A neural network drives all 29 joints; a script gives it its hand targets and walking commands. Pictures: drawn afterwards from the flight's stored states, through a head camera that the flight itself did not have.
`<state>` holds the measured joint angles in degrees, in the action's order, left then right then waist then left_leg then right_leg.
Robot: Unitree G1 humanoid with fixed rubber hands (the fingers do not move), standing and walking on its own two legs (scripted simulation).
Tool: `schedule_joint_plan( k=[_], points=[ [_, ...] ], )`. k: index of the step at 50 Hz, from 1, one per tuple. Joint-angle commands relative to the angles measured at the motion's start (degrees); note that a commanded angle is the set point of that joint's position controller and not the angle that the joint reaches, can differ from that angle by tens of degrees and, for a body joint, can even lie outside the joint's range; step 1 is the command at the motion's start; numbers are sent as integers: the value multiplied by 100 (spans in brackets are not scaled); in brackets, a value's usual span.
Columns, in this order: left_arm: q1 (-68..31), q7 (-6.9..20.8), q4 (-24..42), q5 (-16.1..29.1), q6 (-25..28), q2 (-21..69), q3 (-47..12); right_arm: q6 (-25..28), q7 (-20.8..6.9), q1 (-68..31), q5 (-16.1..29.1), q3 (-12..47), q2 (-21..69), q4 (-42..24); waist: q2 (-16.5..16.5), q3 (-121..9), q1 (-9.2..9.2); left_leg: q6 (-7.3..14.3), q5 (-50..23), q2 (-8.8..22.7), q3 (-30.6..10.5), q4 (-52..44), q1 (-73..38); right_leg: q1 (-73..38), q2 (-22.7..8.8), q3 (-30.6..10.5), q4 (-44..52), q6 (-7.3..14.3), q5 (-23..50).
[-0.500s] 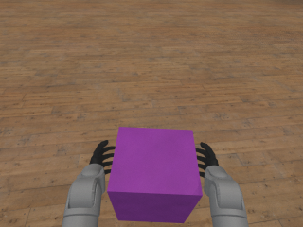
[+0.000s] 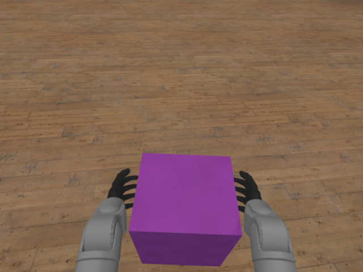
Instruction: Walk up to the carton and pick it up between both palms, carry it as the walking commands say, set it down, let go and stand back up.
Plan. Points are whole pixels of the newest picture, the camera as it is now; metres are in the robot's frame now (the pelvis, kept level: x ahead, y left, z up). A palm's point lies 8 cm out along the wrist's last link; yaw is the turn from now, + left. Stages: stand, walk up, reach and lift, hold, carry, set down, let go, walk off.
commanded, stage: carry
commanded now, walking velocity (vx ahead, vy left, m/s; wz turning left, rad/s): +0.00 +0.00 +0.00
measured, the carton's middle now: (183, 213) +0.29 +0.00 -0.03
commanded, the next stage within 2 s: none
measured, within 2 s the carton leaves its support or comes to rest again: neither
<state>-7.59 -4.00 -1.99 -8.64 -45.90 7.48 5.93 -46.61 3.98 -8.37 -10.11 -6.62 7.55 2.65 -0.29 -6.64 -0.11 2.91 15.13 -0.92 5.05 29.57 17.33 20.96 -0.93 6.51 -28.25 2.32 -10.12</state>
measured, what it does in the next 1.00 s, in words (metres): steps to the right: right foot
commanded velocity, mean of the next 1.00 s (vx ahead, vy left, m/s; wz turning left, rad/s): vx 0.00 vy -0.07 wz -0.22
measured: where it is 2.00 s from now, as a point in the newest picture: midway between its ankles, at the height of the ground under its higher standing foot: outside the picture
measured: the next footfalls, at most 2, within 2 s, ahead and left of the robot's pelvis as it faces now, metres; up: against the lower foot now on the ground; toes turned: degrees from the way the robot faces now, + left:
right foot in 0.74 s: +0.03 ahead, -0.20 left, +0.00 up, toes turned +1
left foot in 1.12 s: +0.01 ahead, -0.02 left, +0.00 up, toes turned -14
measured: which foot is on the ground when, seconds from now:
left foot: down 0.00-0.76, up 0.78-1.00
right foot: down 0.00-0.46, up 0.48-0.72, down 0.74-1.00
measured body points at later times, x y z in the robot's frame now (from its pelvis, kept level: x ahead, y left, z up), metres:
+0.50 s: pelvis +0.00 -0.01 -0.01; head -0.01 -0.01 +0.44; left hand +0.28 +0.14 +0.07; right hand +0.27 -0.16 +0.07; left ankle +0.00 +0.09 -0.73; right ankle +0.04 -0.10 -0.73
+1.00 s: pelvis -0.03 -0.12 -0.01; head +0.01 -0.13 +0.44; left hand +0.29 -0.06 +0.06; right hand +0.21 -0.34 +0.05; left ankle -0.02 +0.01 -0.69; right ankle +0.00 -0.19 -0.73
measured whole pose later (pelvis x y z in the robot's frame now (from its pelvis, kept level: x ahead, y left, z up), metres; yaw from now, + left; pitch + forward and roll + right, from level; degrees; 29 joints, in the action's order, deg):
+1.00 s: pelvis -0.03 -0.12 -0.01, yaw -14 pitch +6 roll +0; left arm -10.8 -5.7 20.4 -5.5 -67.3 7.9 4.5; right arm -68.8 6.8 -10.2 -5.6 -6.8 7.8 -22.1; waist 0.9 -1.3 -1.1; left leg -4.3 29.4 4.7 4.0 56.2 31.2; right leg 26.7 2.9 5.6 -33.6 5.5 -13.0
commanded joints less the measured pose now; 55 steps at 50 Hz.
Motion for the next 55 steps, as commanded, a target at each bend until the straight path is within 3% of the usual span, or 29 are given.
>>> schedule_joint_plan(
  k=[1, 18, 19, 20, 21, 23, 24, 25, 27, 32, 35, 36, 37, 38, 39, 40, 41, 42, 44, 45, 48, 51, 53, 55],
  points=[
    [-2403, 978, 627, 1265, 197, 4201, -2894, 256, -1006, -2445, 1274, 2875, 4109, -671, 27, -1299, -2, 100, -666, 807, -684, -545, -177, -815, -705, -694, 345, 157, 441],
    [-2391, 961, 635, 1244, 200, 4193, -2876, 252, -998, -2433, 1265, 2860, 4104, -688, 23, -1305, -7, 121, -678, 810, -651, -521, -186, -807, -704, -684, 332, 172, 463],
    [-2450, 958, 1069, 1468, 122, 4301, -3143, 174, -993, -2491, 1495, 3126, 4209, -1124, -33, -1301, -15, 79, -669, 889, -649, -522, -248, -720, -657, -680, 283, 165, 496],
    [-2708, 955, 2477, 2196, -222, 4619, -3992, -164, -967, -2709, 2205, 3979, 4551, -2483, 8, -1291, -23, 54, -702, 1039, -744, -502, -303, -567, -588, -629, 71, 135, 519],
    [-2695, 958, 3274, 2612, -712, 4741, -4421, -641, -921, -2568, 2591, 4392, 4731, -3102, 193, -1346, -50, 113, -718, 1284, -962, -491, -466, -306, -477, -567, -289, 87, 470],
    [-2102, 997, 3050, 2484, -1509, 4419, -4219, -1373, -890, -1723, 2438, 4130, 4472, -2552, 712, -1341, -112, 490, -1078, 1996, -1556, -523, -942, 505, -216, -426, -1167, -21, 7],
    [-2022, 1052, 2859, 2473, -1758, 4382, -4208, -1585, -907, -1656, 2386, 4114, 4404, -2448, 1015, -1185, -117, 769, -1608, 2406, -1799, -581, -1042, 994, -80, -364, -1626, -50, -1074],
    [-2089, 1114, 2708, 2534, -1917, 4415, -4227, -1724, -927, -1715, 2395, 4152, 4400, -2509, 1003, -985, -158, 976, -2202, 2690, -1935, -631, -1138, 1406, -114, -437, -2031, -47, -1784],
    [-2434, 1222, 2620, 2705, -2078, 4615, -4281, -1898, -989, -2113, 2431, 4229, 4501, -2759, 601, -803, -167, 924, -2800, 2814, -1686, -619, -1081, 1605, -242, -463, -2296, -84, -1644],
    [-2774, 1273, 2567, 2787, -2290, 4973, -4154, -2140, -1110, -2463, 2517, 4129, 4872, -2850, 1082, -1032, -135, 353, -3003, 2492, -583, -244, -842, 958, -46, -90, -1769, -192, -1128],
    [-2765, 1249, 2462, 2735, -2346, 5095, -4049, -2211, -1165, -2533, 2571, 4123, 4987, -2767, 1418, -1191, -115, 25, -3011, 2422, -189, 207, -820, 401, 179, 175, -747, -154, -880],
    [-2708, 1243, 2369, 2701, -2358, 5143, -4007, -2231, -1184, -2530, 2587, 4130, 5002, -2715, 1323, -1298, -76, -165, -2818, 2326, 1, 580, -631, -78, 246, 202, -228, -100, -564],
    [-2645, 1240, 2261, 2639, -2366, 5173, -3963, -2253, -1216, -2505, 2605, 4131, 4982, -2638, 842, -1465, -15, -473, -2252, 2036, 237, 1253, -243, -745, 88, -136, 344, -38, -47],
    [-2490, 1243, 2110, 2556, -2378, 5128, -3901, -2263, -1248, -2599, 2602, 4144, 4925, -2586, -142, -1505, 108, -823, -339, 1640, 407, 2198, 812, -1514, -871, -1151, 672, 139, 1477],
    [-2132, 1249, 1813, 2373, -2330, 5158, -3739, -2269, -1278, -2701, 2644, 4211, 5075, -2674, -2062, -1562, 158, -1072, 2564, 751, 553, 3250, 2363, -2139, -2141, -2780, 381, 920, 4082],
    [-2426, 1260, 2088, 2490, -2268, 5387, -3830, -2232, -1296, -2953, 2773, 4389, 5298, -2755, -1481, -1694, 118, -948, 2657, 991, -106, 3978, 2390, -2223, -1849, -2321, -22, 1122, 5064],
    [-2388, 1241, 2136, 2484, -2229, 5491, -3855, -2198, -1322, -2909, 2865, 4409, 5376, -2703, -914, -1844, 107, -915, 2427, 970, -188, 4127, 2372, -2172, -1712, -1952, -165, 1056, 5154],
    [-2569, 1216, 2307, 2505, -2168, 5541, -3923, -2160, -1340, -3090, 3001, 4419, 5402, -2783, -398, -1875, 103, -936, 1924, 1042, -286, 3991, 2185, -2021, -1511, -1593, -186, 927, 4750],
    [-2778, 1182, 2615, 2563, -2113, 5667, -3987, -2122, -1350, -3260, 3147, 4507, 5495, -3051, -285, -1913, 101, -922, 1307, 934, -220, 3619, 1878, -1772, -1209, -1220, -200, 811, 3958],
    [-2703, 1184, 2663, 2554, -2107, 5606, -3974, -2120, -1330, -3211, 3126, 4498, 5459, -3074, -421, -1916, 102, -875, 1279, 849, -200, 3418, 1766, -1712, -1192, -1255, -132, 823, 3695],
    [-2403, 1194, 2659, 2492, -2130, 5431, -3942, -2148, -1293, -2939, 3017, 4425, 5335, -3072, -608, -1947, 117, -709, 1449, 631, -236, 2752, 1541, -1773, -1363, -1655, 100, 976, 3109],
    [-2359, 1207, 2647, 2504, -2157, 5364, -4001, -2165, -1301, -2769, 2913, 4339, 5255, -3006, -619, -1961, 131, -554, 1415, 431, -252, 2017, 1184, -1771, -1494, -1934, 265, 1047, 3027],
    [-2449, 1217, 2638, 2531, -2167, 5361, -4069, -2163, -1318, -2697, 2848, 4262, 5226, -2909, -611, -1951, 116, -459, 1317, 269, -199, 1303, 745, -1665, -1421, -1912, 316, 960, 2892],
    [-2531, 1226, 2557, 2531, -2178, 5355, -4105, -2152, -1336, -2601, 2753, 4187, 5221, -2752, -508, -1951, 27, -334, 550, 121, 5, -70, 53, -1541, -1169, -1662, 232, 716, 2283]
  ],
)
